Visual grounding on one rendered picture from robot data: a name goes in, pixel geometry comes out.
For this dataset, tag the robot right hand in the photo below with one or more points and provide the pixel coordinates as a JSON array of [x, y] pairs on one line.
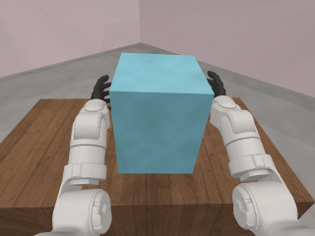
[[216, 84]]

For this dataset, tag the right robot forearm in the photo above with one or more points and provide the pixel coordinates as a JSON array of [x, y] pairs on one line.
[[248, 160]]

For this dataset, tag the pedestal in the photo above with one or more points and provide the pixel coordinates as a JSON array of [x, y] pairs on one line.
[[34, 154]]

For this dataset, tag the left robot forearm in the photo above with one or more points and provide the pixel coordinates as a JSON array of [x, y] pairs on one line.
[[87, 148]]

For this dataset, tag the robot left hand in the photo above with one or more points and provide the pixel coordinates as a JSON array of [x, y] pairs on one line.
[[99, 88]]

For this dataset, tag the left robot upper arm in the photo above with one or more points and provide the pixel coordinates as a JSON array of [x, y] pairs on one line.
[[85, 212]]

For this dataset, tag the carton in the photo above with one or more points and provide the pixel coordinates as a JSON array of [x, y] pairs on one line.
[[160, 105]]

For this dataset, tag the right robot upper arm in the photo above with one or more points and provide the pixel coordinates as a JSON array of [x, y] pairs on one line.
[[267, 209]]

